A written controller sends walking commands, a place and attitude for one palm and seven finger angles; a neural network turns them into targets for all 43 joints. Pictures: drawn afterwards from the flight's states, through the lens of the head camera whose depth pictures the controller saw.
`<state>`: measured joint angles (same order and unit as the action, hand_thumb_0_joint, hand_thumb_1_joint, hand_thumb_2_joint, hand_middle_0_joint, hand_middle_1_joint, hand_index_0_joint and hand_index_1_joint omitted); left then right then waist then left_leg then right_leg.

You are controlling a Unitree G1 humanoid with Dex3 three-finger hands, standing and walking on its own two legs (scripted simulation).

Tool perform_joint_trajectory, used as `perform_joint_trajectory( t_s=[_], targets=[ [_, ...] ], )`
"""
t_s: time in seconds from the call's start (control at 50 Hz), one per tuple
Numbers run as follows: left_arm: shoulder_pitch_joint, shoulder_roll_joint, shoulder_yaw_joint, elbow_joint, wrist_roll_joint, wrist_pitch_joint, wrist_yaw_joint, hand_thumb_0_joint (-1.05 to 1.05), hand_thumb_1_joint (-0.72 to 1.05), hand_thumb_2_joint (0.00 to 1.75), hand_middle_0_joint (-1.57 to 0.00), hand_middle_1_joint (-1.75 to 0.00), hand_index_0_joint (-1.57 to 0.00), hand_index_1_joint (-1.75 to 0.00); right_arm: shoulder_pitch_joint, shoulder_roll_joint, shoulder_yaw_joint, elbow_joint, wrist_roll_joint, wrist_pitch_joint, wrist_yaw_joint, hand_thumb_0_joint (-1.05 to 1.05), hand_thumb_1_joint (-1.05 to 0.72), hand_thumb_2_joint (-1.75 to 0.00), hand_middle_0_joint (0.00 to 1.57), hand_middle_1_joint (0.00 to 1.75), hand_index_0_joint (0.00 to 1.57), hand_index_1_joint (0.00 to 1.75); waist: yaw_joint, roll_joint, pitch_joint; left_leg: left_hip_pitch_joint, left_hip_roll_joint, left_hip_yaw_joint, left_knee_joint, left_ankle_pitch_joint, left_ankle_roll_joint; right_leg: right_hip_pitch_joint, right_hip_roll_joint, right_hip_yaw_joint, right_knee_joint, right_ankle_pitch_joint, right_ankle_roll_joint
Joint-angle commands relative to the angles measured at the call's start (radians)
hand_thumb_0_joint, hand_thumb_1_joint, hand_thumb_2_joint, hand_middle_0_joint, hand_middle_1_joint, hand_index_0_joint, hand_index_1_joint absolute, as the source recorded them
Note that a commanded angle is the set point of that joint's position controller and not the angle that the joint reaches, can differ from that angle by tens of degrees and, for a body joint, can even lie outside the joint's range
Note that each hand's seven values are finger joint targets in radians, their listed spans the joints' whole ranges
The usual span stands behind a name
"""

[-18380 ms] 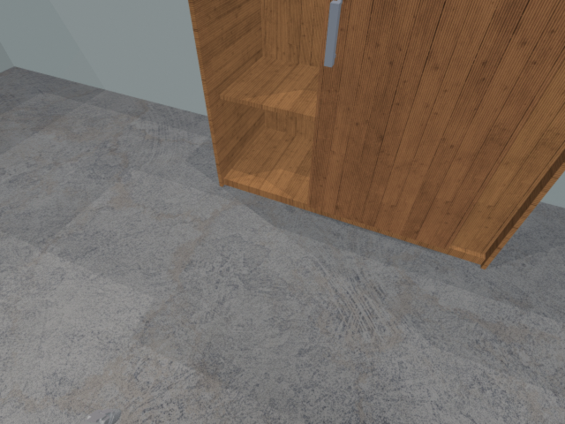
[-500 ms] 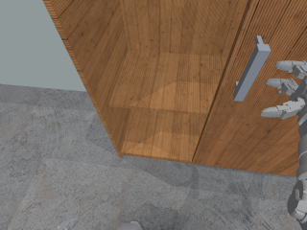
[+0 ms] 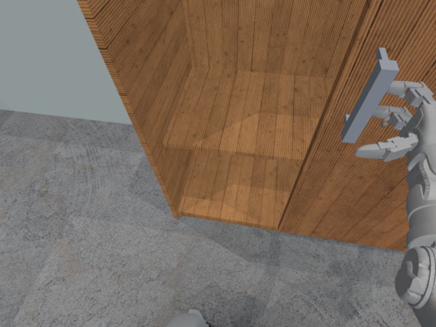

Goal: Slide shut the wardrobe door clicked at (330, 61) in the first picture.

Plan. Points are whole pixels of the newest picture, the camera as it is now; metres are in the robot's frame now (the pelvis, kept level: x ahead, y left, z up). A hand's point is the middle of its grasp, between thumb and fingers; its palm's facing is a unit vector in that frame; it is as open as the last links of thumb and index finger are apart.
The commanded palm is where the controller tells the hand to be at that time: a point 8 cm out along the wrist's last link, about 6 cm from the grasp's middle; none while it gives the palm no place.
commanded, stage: feel for the door with the fingertips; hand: right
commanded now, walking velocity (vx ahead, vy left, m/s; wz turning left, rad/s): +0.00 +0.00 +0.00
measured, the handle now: (363, 98) +0.54 -0.19 +0.12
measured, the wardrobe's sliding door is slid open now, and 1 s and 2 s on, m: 0.47 0.47 0.47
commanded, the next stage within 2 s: slide the fingers in behind the handle in 0.50 s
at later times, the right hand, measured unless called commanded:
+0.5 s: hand (380, 116) +0.49 -0.21 +0.12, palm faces +0.05 +1.00 -0.03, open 13.8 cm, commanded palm +0.47 -0.26 +0.12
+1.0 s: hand (380, 120) +0.49 -0.21 +0.12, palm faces +0.03 +1.00 -0.04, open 13.9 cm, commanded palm +0.46 -0.25 +0.12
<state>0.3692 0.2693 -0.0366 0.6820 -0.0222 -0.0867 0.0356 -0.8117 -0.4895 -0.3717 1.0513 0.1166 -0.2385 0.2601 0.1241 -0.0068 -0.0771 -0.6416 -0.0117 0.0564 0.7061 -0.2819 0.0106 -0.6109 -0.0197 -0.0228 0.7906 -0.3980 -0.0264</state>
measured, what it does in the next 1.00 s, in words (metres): stands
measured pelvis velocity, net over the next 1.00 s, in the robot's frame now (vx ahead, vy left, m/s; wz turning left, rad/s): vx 0.00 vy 0.00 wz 0.00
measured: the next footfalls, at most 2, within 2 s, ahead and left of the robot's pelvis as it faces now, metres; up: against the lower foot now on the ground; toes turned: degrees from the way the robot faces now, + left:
none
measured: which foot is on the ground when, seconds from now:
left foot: down 0.00-1.00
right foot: down 0.00-1.00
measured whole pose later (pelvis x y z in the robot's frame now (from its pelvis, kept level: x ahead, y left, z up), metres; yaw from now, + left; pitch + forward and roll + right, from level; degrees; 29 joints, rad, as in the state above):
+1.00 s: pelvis +0.00 +0.00 +0.00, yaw +0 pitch +14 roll +2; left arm 0.39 0.28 -0.03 0.68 -0.02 -0.07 0.03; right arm -0.86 -0.52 -0.36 1.10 0.11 -0.24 0.27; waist 0.13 -0.02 -0.08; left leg -0.67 -0.02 0.06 0.71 -0.28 0.02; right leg -0.64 -0.02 -0.02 0.80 -0.40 -0.02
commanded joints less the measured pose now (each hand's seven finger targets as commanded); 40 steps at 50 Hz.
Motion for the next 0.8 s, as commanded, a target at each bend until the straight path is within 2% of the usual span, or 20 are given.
perform_joint_trajectory(
  t_s=[0.0, 0.04, 0.1, 0.14, 0.16, 0.22, 0.24, 0.26, 0.32, 0.36, 0.42, 0.46, 0.5, 0.54, 0.56, 0.64, 0.66, 0.74, 0.76, 0.78],
  targets=[
    [0.093, 0.176, 0.065, -0.079, -0.001, -0.035, 0.015, 0.00, 0.90, 0.90, -0.20, -0.30, -0.20, -0.30, -0.501, -0.320, -0.048, -0.232, -0.006, -0.089, -0.018, 0.00, 0.50, -0.30, 0.30, 1.20, 0.30, 1.20, -0.010, -0.113, -0.390, 0.225, -0.025, -0.043, -0.046, 0.250, 0.019, 0.168, 0.012, 0.072, -0.113, 0.320, 0.022],
    [0.100, 0.175, 0.068, -0.078, -0.002, -0.034, 0.012, 0.00, 0.90, 0.90, -0.20, -0.30, -0.20, -0.30, -0.482, -0.295, -0.034, -0.235, 0.000, -0.092, -0.007, 0.00, 0.50, -0.30, 0.30, 1.20, 0.30, 1.20, -0.008, -0.119, -0.419, 0.219, -0.026, -0.042, -0.043, 0.285, 0.016, 0.202, 0.008, 0.073, -0.102, 0.374, 0.026],
    [0.108, 0.177, 0.072, -0.072, -0.004, -0.032, 0.012, 0.00, 0.90, 0.90, -0.20, -0.30, -0.20, -0.30, -0.466, -0.244, -0.006, -0.192, 0.021, -0.080, 0.014, 0.00, 0.50, -0.30, 0.30, 1.20, 0.30, 1.20, 0.005, -0.088, -0.388, 0.200, -0.032, -0.035, -0.049, 0.285, 0.016, 0.201, 0.004, 0.073, -0.100, 0.383, 0.024],
    [0.112, 0.184, 0.074, -0.066, -0.005, -0.028, 0.012, 0.00, 0.90, 0.90, -0.20, -0.30, -0.20, -0.30, -0.465, -0.242, -0.010, -0.158, 0.031, -0.061, 0.023, 0.00, 0.50, -0.30, 0.30, 1.20, 0.30, 1.20, 0.009, -0.067, -0.365, 0.191, -0.031, -0.034, -0.056, 0.272, 0.012, 0.182, 0.004, 0.070, -0.105, 0.355, 0.023],
    [0.117, 0.187, 0.075, -0.065, -0.006, -0.024, 0.013, 0.00, 0.90, 0.90, -0.20, -0.30, -0.20, -0.30, -0.456, -0.263, -0.026, -0.147, 0.030, -0.054, 0.024, 0.00, 0.50, -0.30, 0.30, 1.20, 0.30, 1.20, 0.002, -0.045, -0.363, 0.206, -0.029, -0.036, -0.055, 0.272, 0.013, 0.158, 0.007, 0.071, -0.106, 0.346, 0.021],
    [0.118, 0.183, 0.071, -0.061, -0.004, -0.023, 0.014, 0.00, 0.90, 0.90, -0.20, -0.30, -0.20, -0.30, -0.517, -0.251, -0.004, -0.148, 0.021, -0.050, 0.015, 0.00, 0.50, -0.30, 0.30, 1.20, 0.30, 1.20, 0.020, -0.068, -0.337, 0.184, -0.025, -0.039, -0.060, 0.253, 0.011, 0.146, 0.010, 0.067, -0.108, 0.311, 0.017],
    [0.124, 0.184, 0.071, -0.059, -0.003, -0.021, 0.014, 0.00, 0.90, 0.90, -0.20, -0.30, -0.20, -0.30, -0.505, -0.285, -0.031, -0.129, 0.011, -0.052, 0.007, 0.00, 0.50, -0.30, 0.30, 1.20, 0.30, 1.20, 0.011, -0.047, -0.331, 0.194, -0.025, -0.042, -0.058, 0.247, 0.013, 0.125, 0.010, 0.069, -0.105, 0.298, 0.015],
    [0.122, 0.183, 0.070, -0.061, -0.002, -0.021, 0.014, 0.00, 0.90, 0.90, -0.20, -0.30, -0.20, -0.30, -0.542, -0.276, -0.011, -0.156, 0.005, -0.061, 0.003, 0.00, 0.50, -0.30, 0.30, 1.20, 0.30, 1.20, 0.022, -0.074, -0.342, 0.182, -0.024, -0.042, -0.053, 0.248, 0.012, 0.137, 0.010, 0.070, -0.104, 0.301, 0.017],
    [0.131, 0.178, 0.075, -0.061, 0.004, -0.025, 0.010, 0.00, 0.90, 0.90, -0.20, -0.30, -0.20, -0.30, -0.571, -0.298, -0.032, -0.218, -0.001, -0.098, -0.014, 0.00, 0.50, -0.30, 0.30, 1.20, 0.30, 1.20, 0.009, -0.124, -0.437, 0.202, -0.026, -0.046, -0.037, 0.298, 0.014, 0.200, 0.010, 0.073, -0.085, 0.381, 0.023],
    [0.134, 0.177, 0.077, -0.056, 0.005, -0.025, 0.008, 0.00, 0.90, 0.90, -0.20, -0.30, -0.20, -0.30, -0.568, -0.300, -0.038, -0.227, -0.001, -0.111, -0.015, 0.00, 0.50, -0.30, 0.30, 1.20, 0.30, 1.20, 0.008, -0.126, -0.466, 0.204, -0.029, -0.046, -0.034, 0.322, 0.013, 0.230, 0.008, 0.076, -0.076, 0.422, 0.026],
    [0.132, 0.183, 0.073, -0.049, 0.001, -0.018, 0.010, 0.00, 0.90, 0.90, -0.20, -0.30, -0.20, -0.30, -0.555, -0.327, -0.056, -0.161, 0.002, -0.099, -0.010, 0.00, 0.50, -0.30, 0.30, 1.20, 0.30, 1.20, 0.018, -0.072, -0.418, 0.223, -0.029, -0.051, -0.043, 0.311, 0.009, 0.159, 0.009, 0.067, -0.080, 0.365, 0.016],
    [0.130, 0.182, 0.072, -0.045, -0.001, -0.019, 0.013, 0.00, 0.90, 0.90, -0.20, -0.30, -0.20, -0.30, -0.617, -0.306, -0.023, -0.170, -0.003, -0.093, -0.003, 0.00, 0.50, -0.30, 0.30, 1.20, 0.30, 1.20, 0.036, -0.106, -0.401, 0.210, -0.026, -0.055, -0.051, 0.287, 0.008, 0.152, 0.013, 0.065, -0.086, 0.320, 0.012],
    [0.136, 0.187, 0.071, -0.047, 0.001, -0.018, 0.014, 0.00, 0.90, 0.90, -0.20, -0.30, -0.20, -0.30, -0.608, -0.351, -0.054, -0.161, -0.010, -0.093, -0.002, 0.00, 0.50, -0.30, 0.30, 1.20, 0.30, 1.20, 0.024, -0.122, -0.409, 0.213, -0.026, -0.057, -0.049, 0.288, 0.013, 0.153, 0.013, 0.066, -0.083, 0.330, 0.012],
    [0.138, 0.186, 0.066, -0.043, 0.001, -0.015, 0.017, 0.00, 0.90, 0.90, -0.20, -0.30, -0.20, -0.30, -0.605, -0.373, -0.064, -0.129, -0.013, -0.088, 0.000, 0.00, 0.50, -0.30, 0.30, 1.20, 0.30, 1.20, 0.028, -0.107, -0.403, 0.226, -0.023, -0.062, -0.050, 0.298, 0.010, 0.128, 0.013, 0.066, -0.082, 0.326, 0.011],
    [0.139, 0.183, 0.066, -0.046, 0.001, -0.017, 0.015, 0.00, 0.90, 0.90, -0.20, -0.30, -0.20, -0.30, -0.617, -0.344, -0.040, -0.137, -0.010, -0.088, 0.006, 0.00, 0.50, -0.30, 0.30, 1.20, 0.30, 1.20, 0.036, -0.092, -0.405, 0.232, -0.024, -0.061, -0.051, 0.297, 0.008, 0.124, 0.015, 0.065, -0.084, 0.316, 0.009],
    [0.135, 0.185, 0.067, -0.054, 0.000, -0.016, 0.015, 0.00, 0.90, 0.90, -0.20, -0.30, -0.20, -0.30, -0.586, -0.342, -0.049, -0.159, 0.013, -0.098, 0.024, 0.00, 0.50, -0.30, 0.30, 1.20, 0.30, 1.20, 0.025, -0.119, -0.431, 0.233, -0.025, -0.058, -0.046, 0.316, 0.012, 0.156, 0.011, 0.066, -0.082, 0.350, 0.014],
    [0.134, 0.183, 0.069, -0.059, 0.002, -0.018, 0.012, 0.00, 0.90, 0.90, -0.20, -0.30, -0.20, -0.30, -0.560, -0.338, -0.055, -0.168, 0.016, -0.101, 0.027, 0.00, 0.50, -0.30, 0.30, 1.20, 0.30, 1.20, 0.009, -0.134, -0.453, 0.242, -0.026, -0.059, -0.046, 0.321, 0.013, 0.167, 0.013, 0.065, -0.079, 0.361, 0.015],
    [0.132, 0.186, 0.072, -0.064, -0.002, -0.010, 0.009, 0.00, 0.90, 0.90, -0.20, -0.30, -0.20, -0.30, -0.486, -0.326, -0.057, -0.135, 0.021, -0.090, 0.026, 0.00, 0.50, -0.30, 0.30, 1.20, 0.30, 1.20, 0.011, -0.069, -0.400, 0.234, -0.029, -0.052, -0.048, 0.305, 0.010, 0.131, 0.009, 0.063, -0.087, 0.339, 0.011],
    [0.128, 0.185, 0.070, -0.068, -0.003, -0.009, 0.007, 0.00, 0.90, 0.90, -0.20, -0.30, -0.20, -0.30, -0.491, -0.289, -0.023, -0.132, 0.020, -0.081, 0.030, 0.00, 0.50, -0.30, 0.30, 1.20, 0.30, 1.20, 0.018, -0.061, -0.381, 0.231, -0.027, -0.053, -0.054, 0.287, 0.008, 0.115, 0.011, 0.060, -0.094, 0.311, 0.009],
    [0.130, 0.188, 0.073, -0.066, -0.004, -0.006, 0.008, 0.00, 0.90, 0.90, -0.20, -0.30, -0.20, -0.30, -0.484, -0.317, -0.047, -0.122, 0.015, -0.073, 0.027, 0.00, 0.50, -0.30, 0.30, 1.20, 0.30, 1.20, 0.014, -0.057, -0.373, 0.233, -0.026, -0.053, -0.056, 0.274, 0.009, 0.105, 0.010, 0.057, -0.095, 0.290, 0.008]
  ],
)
